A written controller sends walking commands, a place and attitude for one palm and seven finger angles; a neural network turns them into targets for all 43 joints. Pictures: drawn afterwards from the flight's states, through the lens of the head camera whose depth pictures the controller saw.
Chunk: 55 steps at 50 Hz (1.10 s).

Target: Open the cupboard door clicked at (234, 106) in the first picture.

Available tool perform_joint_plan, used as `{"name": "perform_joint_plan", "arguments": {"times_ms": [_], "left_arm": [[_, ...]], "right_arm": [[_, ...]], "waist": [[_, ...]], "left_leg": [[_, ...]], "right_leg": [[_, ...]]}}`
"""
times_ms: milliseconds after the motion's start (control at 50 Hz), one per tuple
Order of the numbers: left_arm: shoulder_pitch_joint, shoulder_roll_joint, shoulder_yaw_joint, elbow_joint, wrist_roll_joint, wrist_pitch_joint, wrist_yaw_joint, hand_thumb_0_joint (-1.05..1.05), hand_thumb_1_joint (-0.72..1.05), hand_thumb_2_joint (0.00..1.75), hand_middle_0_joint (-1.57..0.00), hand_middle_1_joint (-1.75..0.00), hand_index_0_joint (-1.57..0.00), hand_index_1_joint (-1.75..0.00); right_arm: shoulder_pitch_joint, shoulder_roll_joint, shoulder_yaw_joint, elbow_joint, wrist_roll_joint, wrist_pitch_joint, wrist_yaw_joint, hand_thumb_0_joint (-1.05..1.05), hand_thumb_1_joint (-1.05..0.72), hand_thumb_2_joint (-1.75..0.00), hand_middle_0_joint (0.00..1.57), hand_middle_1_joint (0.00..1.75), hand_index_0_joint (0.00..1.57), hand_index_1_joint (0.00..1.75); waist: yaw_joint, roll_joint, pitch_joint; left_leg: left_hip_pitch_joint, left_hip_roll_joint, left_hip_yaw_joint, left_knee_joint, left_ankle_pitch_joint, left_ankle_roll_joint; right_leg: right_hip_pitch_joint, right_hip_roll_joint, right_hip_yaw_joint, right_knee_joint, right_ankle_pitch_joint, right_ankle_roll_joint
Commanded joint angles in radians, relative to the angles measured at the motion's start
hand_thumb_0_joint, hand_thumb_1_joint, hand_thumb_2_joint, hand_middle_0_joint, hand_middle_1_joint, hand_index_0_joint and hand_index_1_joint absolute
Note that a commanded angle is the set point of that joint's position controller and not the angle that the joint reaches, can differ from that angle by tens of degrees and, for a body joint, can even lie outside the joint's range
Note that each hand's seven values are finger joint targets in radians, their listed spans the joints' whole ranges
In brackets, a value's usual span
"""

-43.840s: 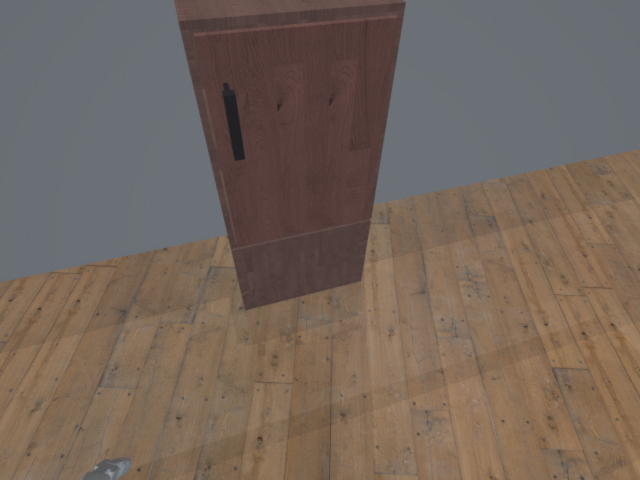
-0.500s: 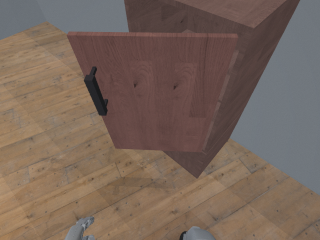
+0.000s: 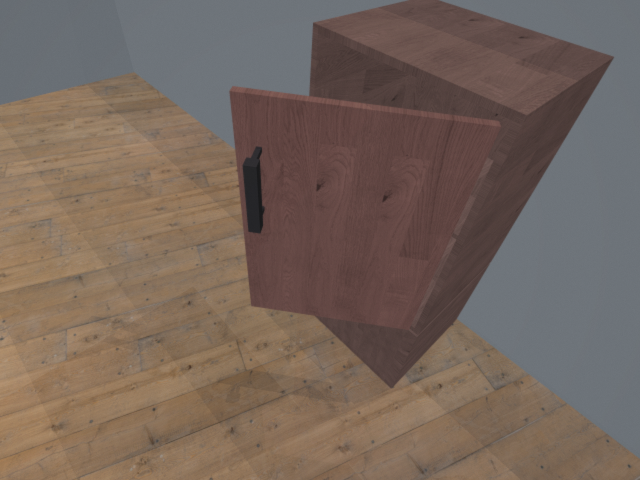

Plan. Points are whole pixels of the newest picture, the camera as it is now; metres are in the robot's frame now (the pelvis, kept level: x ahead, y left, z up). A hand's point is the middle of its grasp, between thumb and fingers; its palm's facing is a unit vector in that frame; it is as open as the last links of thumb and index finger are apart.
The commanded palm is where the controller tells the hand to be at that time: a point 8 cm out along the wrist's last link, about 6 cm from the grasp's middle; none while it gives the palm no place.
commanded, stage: come to a stop and stand still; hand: left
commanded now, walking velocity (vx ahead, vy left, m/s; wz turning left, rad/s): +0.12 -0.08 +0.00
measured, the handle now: (256, 190) +0.58 +0.16 +0.02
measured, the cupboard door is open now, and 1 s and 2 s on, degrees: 39 39 39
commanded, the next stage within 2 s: look again from close up in 0.54 s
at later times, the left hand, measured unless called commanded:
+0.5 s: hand out of the picture -0.02 +0.10 -0.19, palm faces +0.01 -1.00 -0.10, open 7.3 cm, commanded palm none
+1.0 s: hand out of the picture -0.01 +0.17 -0.18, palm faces -0.03 -0.98 -0.19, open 7.4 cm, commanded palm none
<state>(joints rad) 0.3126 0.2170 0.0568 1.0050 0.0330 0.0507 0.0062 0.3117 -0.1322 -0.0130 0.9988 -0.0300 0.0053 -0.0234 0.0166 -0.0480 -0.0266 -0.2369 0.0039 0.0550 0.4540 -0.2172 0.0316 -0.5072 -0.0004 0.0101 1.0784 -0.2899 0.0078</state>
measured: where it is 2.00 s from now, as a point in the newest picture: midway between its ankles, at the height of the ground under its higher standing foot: outside the picture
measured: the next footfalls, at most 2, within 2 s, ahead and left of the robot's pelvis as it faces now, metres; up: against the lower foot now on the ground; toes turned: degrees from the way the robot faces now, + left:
right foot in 0.20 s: -0.01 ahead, -0.13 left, +0.00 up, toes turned -4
right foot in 1.90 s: +0.09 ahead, -0.14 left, +0.00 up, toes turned -6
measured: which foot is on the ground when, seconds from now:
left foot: down 0.00-1.00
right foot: up 0.00-0.18, down 0.20-1.00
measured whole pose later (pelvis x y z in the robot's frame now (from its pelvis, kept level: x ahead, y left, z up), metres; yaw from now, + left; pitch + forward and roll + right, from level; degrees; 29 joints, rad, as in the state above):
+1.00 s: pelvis -0.03 +0.00 -0.01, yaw -3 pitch -3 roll -1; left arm 0.33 0.17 -0.01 1.05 0.02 -0.01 0.04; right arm 0.28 -0.16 0.00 1.05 -0.02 -0.01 -0.02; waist -0.01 -0.01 0.00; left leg -0.26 -0.01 0.06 0.53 -0.23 0.05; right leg -0.16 0.00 -0.02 0.51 -0.30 0.00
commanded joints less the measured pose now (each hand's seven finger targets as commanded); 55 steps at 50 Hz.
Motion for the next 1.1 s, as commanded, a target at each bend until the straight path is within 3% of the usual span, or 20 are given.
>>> {"name": "perform_joint_plan", "arguments": {"times_ms": [0,60,120,140,180,200,240,280,360,400,460,600,620,640,660,700,720,780,840,1080], "left_arm": [[-0.047,0.014,-0.001,-0.066,-0.003,-0.030,-0.009,0.00,0.90,0.90,-0.20,-0.30,-0.20,-0.30],[-0.055,-0.010,-0.015,-0.062,-0.008,-0.042,-0.010,0.00,0.90,0.90,-0.20,-0.30,-0.20,-0.30],[0.075,-0.039,-0.024,0.004,-0.017,-0.056,-0.001,0.00,0.90,0.90,-0.20,-0.30,-0.20,-0.30],[0.106,-0.014,-0.023,0.022,-0.016,-0.065,0.006,0.00,0.90,0.90,-0.20,-0.30,-0.20,-0.30],[0.172,0.089,-0.012,0.055,-0.015,-0.074,0.019,0.00,0.90,0.90,-0.20,-0.30,-0.20,-0.30],[0.150,0.091,-0.017,0.047,-0.016,-0.073,0.018,0.00,0.90,0.90,-0.20,-0.30,-0.20,-0.30],[0.092,0.041,-0.026,0.055,-0.016,-0.085,0.023,0.00,0.90,0.90,-0.20,-0.30,-0.20,-0.30],[0.065,0.015,-0.036,0.058,-0.020,-0.087,0.024,0.00,0.90,0.90,-0.20,-0.30,-0.20,-0.30],[0.050,0.002,-0.042,0.073,-0.027,-0.080,0.022,0.00,0.90,0.90,-0.20,-0.30,-0.20,-0.30],[0.072,-0.026,-0.046,0.079,-0.029,-0.073,0.024,0.00,0.90,0.90,-0.20,-0.30,-0.20,-0.30],[0.081,-0.024,-0.043,0.097,-0.026,-0.061,0.026,0.00,0.90,0.90,-0.20,-0.30,-0.20,-0.30],[0.084,-0.028,-0.046,0.108,-0.025,-0.070,0.027,0.00,0.90,0.90,-0.20,-0.30,-0.20,-0.30],[0.176,0.015,-0.043,0.134,-0.010,-0.099,0.073,0.00,0.90,0.90,-0.20,-0.30,-0.20,-0.30],[0.147,0.059,-0.034,0.106,-0.006,-0.116,0.075,0.00,0.90,0.90,-0.20,-0.30,-0.20,-0.30],[0.133,0.042,-0.037,0.084,-0.010,-0.117,0.068,0.00,0.90,0.90,-0.20,-0.30,-0.20,-0.30],[0.120,0.020,-0.046,0.072,-0.019,-0.114,0.065,0.00,0.90,0.90,-0.20,-0.30,-0.20,-0.30],[0.113,0.008,-0.047,0.059,-0.020,-0.111,0.062,0.00,0.90,0.90,-0.20,-0.30,-0.20,-0.30],[0.091,0.006,-0.049,0.038,-0.017,-0.091,0.053,0.00,0.90,0.90,-0.20,-0.30,-0.20,-0.30],[0.099,0.011,-0.053,0.036,-0.013,-0.078,0.045,0.00,0.90,0.90,-0.20,-0.30,-0.20,-0.30],[0.107,0.022,-0.049,-0.002,-0.006,-0.058,0.031,0.00,0.90,0.90,-0.20,-0.30,-0.20,-0.30]], "right_arm": [[0.086,-0.163,-0.041,-0.027,-0.003,-0.032,-0.015,0.00,-0.90,-0.90,0.20,0.30,0.20,0.30],[0.110,-0.171,-0.041,-0.006,-0.009,-0.032,-0.014,0.00,-0.90,-0.90,0.20,0.30,0.20,0.30],[0.096,-0.177,-0.039,0.016,0.003,-0.022,-0.012,0.00,-0.90,-0.90,0.20,0.30,0.20,0.30],[0.088,-0.144,-0.031,0.026,0.012,-0.024,-0.007,0.00,-0.90,-0.90,0.20,0.30,0.20,0.30],[0.022,-0.059,-0.005,-0.002,0.024,-0.024,0.000,0.00,-0.90,-0.90,0.20,0.30,0.20,0.30],[-0.007,-0.074,-0.008,-0.012,0.016,-0.020,0.004,0.00,-0.90,-0.90,0.20,0.30,0.20,0.30],[-0.006,-0.064,-0.011,0.022,0.011,-0.010,0.004,0.00,-0.90,-0.90,0.20,0.30,0.20,0.30],[0.020,-0.043,-0.004,0.060,0.018,-0.007,-0.001,0.00,-0.90,-0.90,0.20,0.30,0.20,0.30],[0.075,-0.028,0.000,0.113,0.019,-0.015,-0.007,0.00,-0.90,-0.90,0.20,0.30,0.20,0.30],[0.077,-0.068,-0.001,0.120,0.017,-0.026,-0.017,0.00,-0.90,-0.90,0.20,0.30,0.20,0.30],[0.035,-0.061,0.001,0.121,0.020,-0.023,-0.021,0.00,-0.90,-0.90,0.20,0.30,0.20,0.30],[0.034,-0.066,0.001,0.120,0.020,-0.026,-0.026,0.00,-0.90,-0.90,0.20,0.30,0.20,0.30],[-0.108,-0.107,-0.003,0.047,0.029,-0.039,-0.012,0.00,-0.90,-0.90,0.20,0.30,0.20,0.30],[-0.069,-0.070,0.009,0.004,0.025,-0.028,-0.009,0.00,-0.90,-0.90,0.20,0.30,0.20,0.30],[0.014,-0.028,0.005,0.021,0.020,-0.033,-0.013,0.00,-0.90,-0.90,0.20,0.30,0.20,0.30],[0.049,-0.067,-0.006,0.031,0.023,-0.039,-0.013,0.00,-0.90,-0.90,0.20,0.30,0.20,0.30],[0.044,-0.081,-0.008,0.030,0.024,-0.040,-0.013,0.00,-0.90,-0.90,0.20,0.30,0.20,0.30],[0.016,-0.093,-0.003,0.028,0.018,-0.038,-0.013,0.00,-0.90,-0.90,0.20,0.30,0.20,0.30],[-0.008,-0.102,-0.002,0.013,0.016,-0.031,-0.006,0.00,-0.90,-0.90,0.20,0.30,0.20,0.30],[-0.001,-0.168,-0.019,-0.013,0.012,-0.032,0.001,0.00,-0.90,-0.90,0.20,0.30,0.20,0.30]], "waist": [[-0.054,0.148,0.098],[-0.071,0.178,0.065],[-0.020,0.146,0.009],[-0.004,0.095,0.000],[0.020,-0.208,0.059],[0.018,-0.161,0.086],[-0.008,-0.188,0.122],[-0.027,-0.106,0.131],[-0.041,-0.012,0.141],[-0.021,0.089,0.137],[-0.009,0.146,0.164],[-0.014,0.061,0.082],[0.037,0.079,0.117],[-0.029,0.002,0.102],[-0.048,-0.041,0.010],[-0.049,-0.143,-0.105],[-0.043,-0.110,-0.106],[-0.029,0.073,0.044],[-0.013,0.075,0.153],[-0.003,0.087,0.113]], "left_leg": [[0.072,0.272,-0.275,-0.283,-0.226,0.139],[0.102,0.280,-0.276,-0.252,-0.103,0.148],[0.022,0.230,-0.217,-0.150,-0.060,0.104],[-0.057,0.175,-0.164,-0.079,-0.040,0.059],[-0.244,0.031,0.016,0.129,-0.216,-0.030],[-0.227,0.037,0.003,0.199,-0.273,-0.033],[-0.207,0.050,-0.010,0.275,-0.219,-0.036],[-0.128,0.054,-0.006,0.236,-0.156,-0.045],[0.092,0.055,-0.014,0.007,0.073,-0.044],[0.083,0.124,-0.074,-0.051,0.166,-0.018],[0.028,0.122,-0.078,-0.071,0.115,-0.015],[0.089,0.120,-0.068,-0.081,0.164,-0.015],[0.008,0.101,-0.021,0.186,0.136,-0.038],[-0.060,0.060,-0.018,0.180,-0.014,-0.036],[-0.043,0.035,-0.009,0.136,-0.075,-0.015],[0.003,0.048,-0.037,0.075,0.028,-0.011],[0.036,0.061,-0.054,0.061,0.100,-0.005],[0.029,0.096,-0.084,0.030,0.184,-0.002],[-0.050,0.099,-0.121,-0.035,0.043,0.010],[-0.134,0.131,-0.228,-0.219,-0.300,0.038]], "right_leg": [[-0.109,-0.040,-0.018,-0.077,-0.078,0.002],[0.027,-0.042,-0.045,-0.328,-0.187,-0.004],[0.291,-0.009,-0.073,-0.638,-0.068,-0.008],[0.414,-0.039,-0.033,-0.750,0.034,-0.014],[0.458,-0.283,0.229,-0.864,0.100,-0.096],[0.380,-0.323,0.240,-0.865,0.123,-0.154],[0.342,-0.260,0.182,-0.827,0.314,-0.165],[0.305,-0.223,0.112,-0.795,0.408,-0.166],[0.176,-0.142,0.057,-0.757,0.165,-0.099],[0.209,-0.085,0.043,-0.735,0.100,-0.058],[0.252,-0.084,0.049,-0.748,0.086,-0.053],[0.317,-0.096,0.042,-0.751,0.196,-0.047],[0.270,-0.175,0.157,-0.775,0.655,0.014],[0.369,-0.229,0.148,-0.726,1.027,0.014],[0.450,-0.220,0.104,-0.640,1.143,0.002],[0.512,-0.169,0.050,-0.585,0.984,-0.058],[0.473,-0.148,0.056,-0.591,0.806,-0.059],[0.306,-0.101,0.059,-0.641,0.333,-0.060],[0.241,-0.075,0.061,-0.694,0.039,-0.058],[0.286,-0.050,0.001,-0.630,-0.027,-0.040]]}}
